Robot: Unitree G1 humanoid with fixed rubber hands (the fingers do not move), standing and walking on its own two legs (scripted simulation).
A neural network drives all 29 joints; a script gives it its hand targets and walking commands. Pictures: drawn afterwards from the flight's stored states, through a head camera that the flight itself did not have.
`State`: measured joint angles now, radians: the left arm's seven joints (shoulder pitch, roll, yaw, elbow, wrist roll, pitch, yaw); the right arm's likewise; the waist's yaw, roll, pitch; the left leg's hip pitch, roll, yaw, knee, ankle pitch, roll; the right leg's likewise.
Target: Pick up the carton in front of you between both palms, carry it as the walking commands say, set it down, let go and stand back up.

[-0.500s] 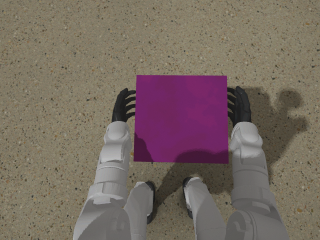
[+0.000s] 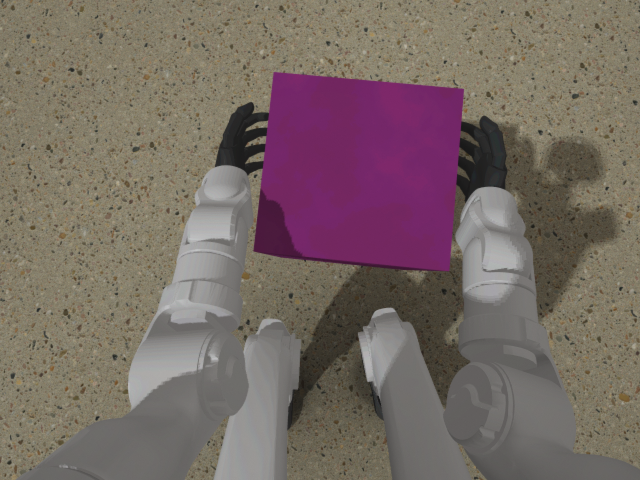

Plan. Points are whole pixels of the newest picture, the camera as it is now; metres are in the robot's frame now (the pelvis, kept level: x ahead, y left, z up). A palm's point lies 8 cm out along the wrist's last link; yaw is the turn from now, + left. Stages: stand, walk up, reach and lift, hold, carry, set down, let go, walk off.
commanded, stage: set down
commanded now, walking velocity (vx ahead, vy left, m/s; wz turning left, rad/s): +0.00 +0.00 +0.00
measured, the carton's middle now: (352, 192) +0.45 -0.05 -0.16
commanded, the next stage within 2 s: none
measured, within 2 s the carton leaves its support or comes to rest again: rests again in 1.28 s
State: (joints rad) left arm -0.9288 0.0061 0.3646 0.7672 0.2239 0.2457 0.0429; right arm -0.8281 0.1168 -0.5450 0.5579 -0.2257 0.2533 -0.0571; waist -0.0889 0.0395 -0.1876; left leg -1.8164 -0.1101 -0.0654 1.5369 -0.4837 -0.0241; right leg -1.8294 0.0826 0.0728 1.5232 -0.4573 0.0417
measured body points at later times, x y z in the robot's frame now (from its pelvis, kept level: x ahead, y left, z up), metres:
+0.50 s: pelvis -0.02 +0.01 -0.11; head +0.30 +0.01 +0.19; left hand +0.53 +0.08 -0.26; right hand +0.45 -0.21 -0.24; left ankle +0.08 +0.12 -0.52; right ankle +0.09 -0.12 -0.52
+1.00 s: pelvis -0.02 +0.01 -0.17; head +0.33 +0.00 +0.11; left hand +0.55 +0.07 -0.34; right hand +0.46 -0.22 -0.33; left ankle +0.08 +0.12 -0.52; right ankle +0.09 -0.12 -0.52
